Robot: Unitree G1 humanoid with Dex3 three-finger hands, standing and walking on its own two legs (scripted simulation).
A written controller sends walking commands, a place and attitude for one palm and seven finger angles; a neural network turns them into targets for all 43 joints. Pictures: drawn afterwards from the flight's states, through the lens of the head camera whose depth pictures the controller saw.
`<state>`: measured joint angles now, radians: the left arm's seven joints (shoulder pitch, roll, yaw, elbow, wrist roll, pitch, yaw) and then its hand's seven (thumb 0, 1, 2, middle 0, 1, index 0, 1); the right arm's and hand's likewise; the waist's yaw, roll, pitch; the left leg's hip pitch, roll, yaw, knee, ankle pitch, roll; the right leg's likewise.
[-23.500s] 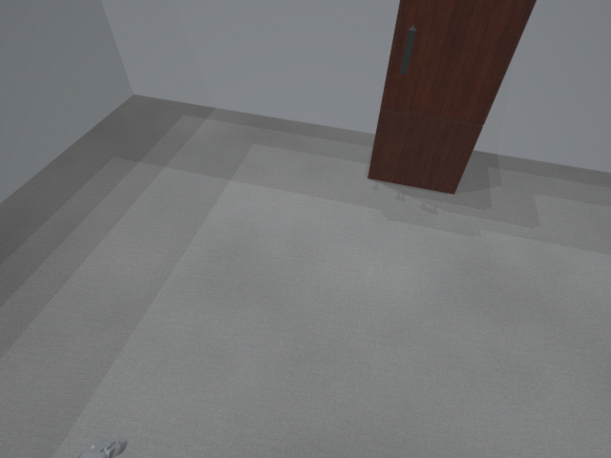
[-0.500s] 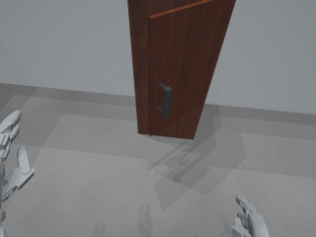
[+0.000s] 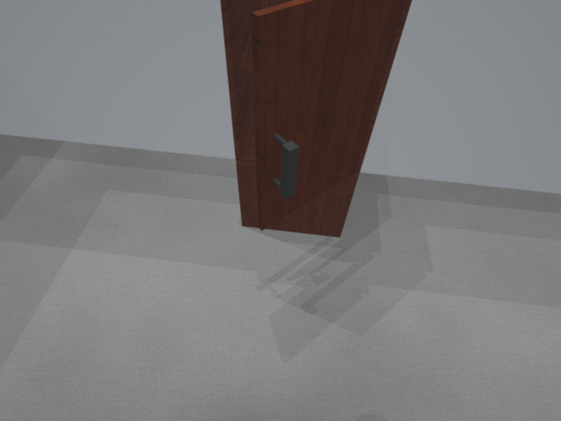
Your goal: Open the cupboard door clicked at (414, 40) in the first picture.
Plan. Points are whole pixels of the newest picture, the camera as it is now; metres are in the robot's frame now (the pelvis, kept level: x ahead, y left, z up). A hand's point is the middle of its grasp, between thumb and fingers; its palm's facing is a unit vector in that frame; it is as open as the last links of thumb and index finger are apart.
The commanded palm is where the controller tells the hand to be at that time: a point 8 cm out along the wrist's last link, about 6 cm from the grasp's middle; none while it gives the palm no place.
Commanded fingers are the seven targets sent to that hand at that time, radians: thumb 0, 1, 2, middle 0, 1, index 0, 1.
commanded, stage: let the arm hang, fingers relaxed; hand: left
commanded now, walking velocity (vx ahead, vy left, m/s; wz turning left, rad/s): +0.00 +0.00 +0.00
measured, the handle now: (282, 166) +0.66 +0.03 -0.09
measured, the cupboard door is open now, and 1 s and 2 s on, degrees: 45 45 45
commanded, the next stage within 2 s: look to check the result in 0.58 s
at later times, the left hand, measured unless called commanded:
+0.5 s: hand out of the picture +0.01 +0.15 -0.18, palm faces +0.02 -0.98 -0.18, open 7.3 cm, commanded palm none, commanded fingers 0.00 0.90 0.90 -0.20 -0.30 -0.20 -0.30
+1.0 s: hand out of the picture +0.01 +0.15 -0.17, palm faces +0.04 -0.98 -0.19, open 7.4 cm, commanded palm none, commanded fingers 0.00 0.90 0.90 -0.20 -0.30 -0.20 -0.30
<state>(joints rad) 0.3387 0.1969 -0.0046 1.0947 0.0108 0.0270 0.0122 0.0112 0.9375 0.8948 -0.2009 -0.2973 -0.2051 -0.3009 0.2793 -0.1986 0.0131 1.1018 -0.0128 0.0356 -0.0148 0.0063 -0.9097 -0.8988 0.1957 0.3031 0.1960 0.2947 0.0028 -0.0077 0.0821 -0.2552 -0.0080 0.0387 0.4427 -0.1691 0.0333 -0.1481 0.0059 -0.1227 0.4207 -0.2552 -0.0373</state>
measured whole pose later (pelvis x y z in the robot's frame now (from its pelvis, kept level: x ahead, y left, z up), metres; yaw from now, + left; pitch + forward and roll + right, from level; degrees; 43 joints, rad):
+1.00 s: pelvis +0.03 -0.02 +0.00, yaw +0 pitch -1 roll +0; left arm 0.30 0.13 0.01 1.15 0.01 -0.01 0.04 0.01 0.91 0.90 -0.20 -0.30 -0.20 -0.30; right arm 0.25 -0.14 0.00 1.16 -0.01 0.01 -0.04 0.01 -0.92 -0.90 0.20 0.30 0.20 0.29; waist 0.00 0.01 0.06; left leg -0.19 0.00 0.04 0.41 -0.20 0.01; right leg -0.09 0.01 -0.11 0.39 -0.29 -0.05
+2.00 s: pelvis +0.01 -0.06 -0.01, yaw -21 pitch +0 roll +2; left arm 0.18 0.22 0.08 0.92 0.03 0.04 0.01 0.01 0.91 0.90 -0.20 -0.30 -0.20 -0.30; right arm 0.11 -0.25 -0.07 0.94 -0.01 0.06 -0.02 0.01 -0.91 -0.90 0.20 0.30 0.20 0.29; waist 0.02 0.01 0.13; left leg -0.48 0.06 0.06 1.11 -0.46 -0.06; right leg -0.30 0.02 0.05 0.58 -0.28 -0.04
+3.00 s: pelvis +0.04 -0.10 -0.01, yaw -55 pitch +3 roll -1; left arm 0.24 0.21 0.07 0.91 0.03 0.04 -0.02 0.01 0.90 0.90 -0.20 -0.30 -0.21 -0.30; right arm 0.19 -0.23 -0.05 0.87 -0.01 0.00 0.00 0.00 -0.91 -0.90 0.20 0.30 0.20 0.29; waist 0.01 -0.02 0.03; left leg -0.28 0.03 0.03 0.55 -0.42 -0.04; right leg -0.31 0.10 0.14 0.58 -0.34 -0.04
